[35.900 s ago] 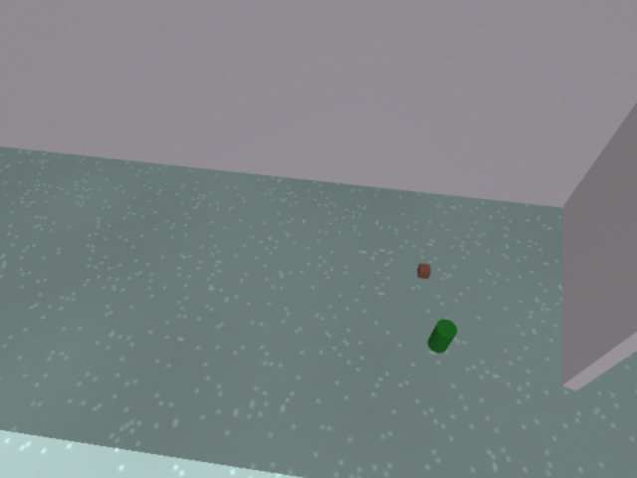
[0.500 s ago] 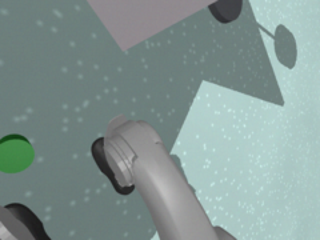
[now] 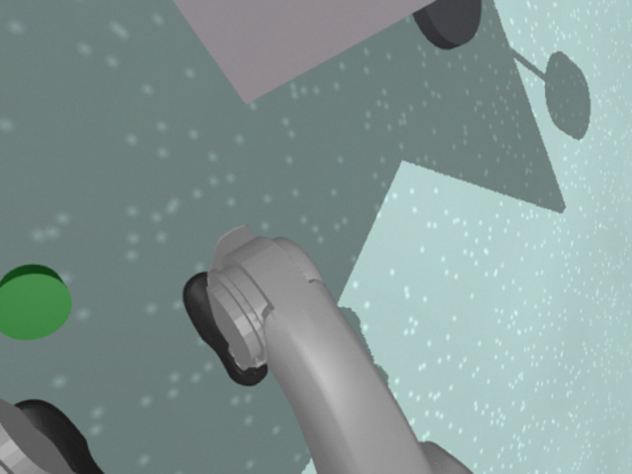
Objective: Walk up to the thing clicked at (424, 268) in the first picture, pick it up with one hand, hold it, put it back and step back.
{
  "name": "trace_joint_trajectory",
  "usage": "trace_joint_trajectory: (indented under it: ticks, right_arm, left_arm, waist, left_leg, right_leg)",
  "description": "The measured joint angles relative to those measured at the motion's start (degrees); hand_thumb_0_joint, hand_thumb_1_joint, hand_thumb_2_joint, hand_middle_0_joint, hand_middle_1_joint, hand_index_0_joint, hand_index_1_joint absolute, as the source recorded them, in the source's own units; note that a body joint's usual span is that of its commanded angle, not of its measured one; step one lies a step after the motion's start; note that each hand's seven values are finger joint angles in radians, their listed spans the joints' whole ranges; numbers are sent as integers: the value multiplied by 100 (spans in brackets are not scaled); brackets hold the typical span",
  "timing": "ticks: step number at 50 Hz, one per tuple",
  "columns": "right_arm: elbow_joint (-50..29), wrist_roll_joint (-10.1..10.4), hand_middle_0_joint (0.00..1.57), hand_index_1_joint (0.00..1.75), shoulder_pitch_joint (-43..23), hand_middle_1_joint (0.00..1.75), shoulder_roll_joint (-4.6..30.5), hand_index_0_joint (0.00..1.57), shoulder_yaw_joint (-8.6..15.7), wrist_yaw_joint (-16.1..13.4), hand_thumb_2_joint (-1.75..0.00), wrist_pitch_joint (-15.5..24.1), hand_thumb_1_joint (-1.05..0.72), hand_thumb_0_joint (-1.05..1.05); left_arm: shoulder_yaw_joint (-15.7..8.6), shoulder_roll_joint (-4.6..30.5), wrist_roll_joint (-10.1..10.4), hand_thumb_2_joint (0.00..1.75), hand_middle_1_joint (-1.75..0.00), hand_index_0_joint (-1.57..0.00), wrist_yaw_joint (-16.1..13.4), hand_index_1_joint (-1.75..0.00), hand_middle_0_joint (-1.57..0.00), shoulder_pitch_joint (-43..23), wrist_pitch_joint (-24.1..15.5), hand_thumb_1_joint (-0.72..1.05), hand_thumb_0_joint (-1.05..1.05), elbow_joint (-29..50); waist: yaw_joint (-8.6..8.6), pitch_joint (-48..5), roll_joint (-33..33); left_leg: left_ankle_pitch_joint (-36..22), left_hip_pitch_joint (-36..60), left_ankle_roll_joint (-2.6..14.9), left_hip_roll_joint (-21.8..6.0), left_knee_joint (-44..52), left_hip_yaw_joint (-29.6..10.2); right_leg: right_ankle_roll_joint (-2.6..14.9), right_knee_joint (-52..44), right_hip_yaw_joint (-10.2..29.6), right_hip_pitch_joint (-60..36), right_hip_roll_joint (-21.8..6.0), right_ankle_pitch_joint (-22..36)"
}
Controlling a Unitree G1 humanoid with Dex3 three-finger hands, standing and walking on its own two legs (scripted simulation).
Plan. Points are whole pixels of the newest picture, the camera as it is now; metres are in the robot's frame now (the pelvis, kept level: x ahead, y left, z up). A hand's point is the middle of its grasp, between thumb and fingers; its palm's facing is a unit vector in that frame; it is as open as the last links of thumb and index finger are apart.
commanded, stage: close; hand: left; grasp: from above
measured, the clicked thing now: out of the picture +0.56 +0.31 -0.32
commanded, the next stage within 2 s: none
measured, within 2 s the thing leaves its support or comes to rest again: rests again in 1.06 s
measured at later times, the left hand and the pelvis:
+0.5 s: hand out of the picture +0.53 +0.29 -0.28, palm faces -0.29 -0.32 -0.90, open 7.8 cm; pelvis +0.00 +0.00 +0.00, yaw +0 degrees
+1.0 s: hand out of the picture +0.53 +0.30 -0.28, palm faces -0.29 -0.32 -0.90, open 7.5 cm; pelvis +0.00 +0.00 +0.00, yaw +0 degrees
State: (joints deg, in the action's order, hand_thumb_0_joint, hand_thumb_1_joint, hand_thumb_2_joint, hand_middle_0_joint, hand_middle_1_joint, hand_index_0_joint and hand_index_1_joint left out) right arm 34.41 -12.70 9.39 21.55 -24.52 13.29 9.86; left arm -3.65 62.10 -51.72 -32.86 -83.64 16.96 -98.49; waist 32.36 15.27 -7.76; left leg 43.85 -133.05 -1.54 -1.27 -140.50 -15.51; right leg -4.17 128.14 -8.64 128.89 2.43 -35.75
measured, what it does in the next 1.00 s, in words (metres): stands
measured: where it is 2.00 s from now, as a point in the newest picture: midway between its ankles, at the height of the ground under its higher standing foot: (164, 408)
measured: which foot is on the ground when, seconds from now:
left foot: down 0.00-1.00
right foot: down 0.00-1.00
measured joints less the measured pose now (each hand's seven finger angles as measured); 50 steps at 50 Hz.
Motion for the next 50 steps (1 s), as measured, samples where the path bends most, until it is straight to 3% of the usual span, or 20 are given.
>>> trace_joint_trajectory:
  ticks: [22, 50]
  right_arm:
    - [26, 5, 20, 30, 22, 30, -21, 20, -14, -29, -89, 8, -90, 0]
    - [-49, 18, 20, 30, -55, 30, -20, 20, -8, -52, -89, -49, -90, 0]
  left_arm:
    - [24, 3, -91, 29, -50, -78, -71, -41, -72, 53, -126, 38, 0, -3]
    - [-31, 107, -85, 20, -40, -85, 3, -31, -78, 46, -178, 44, 0, 50]
  waist:
    - [12, 14, -42]
    - [-29, 40, -52]
  left_leg:
    - [15, -37, 26, -5, -14, 2]
    - [51, -18, 10, -8, -31, -5]
  right_leg:
    - [-18, -7, -3, 16, -2, -12]
    - [-3, 23, -11, 11, -13, -45]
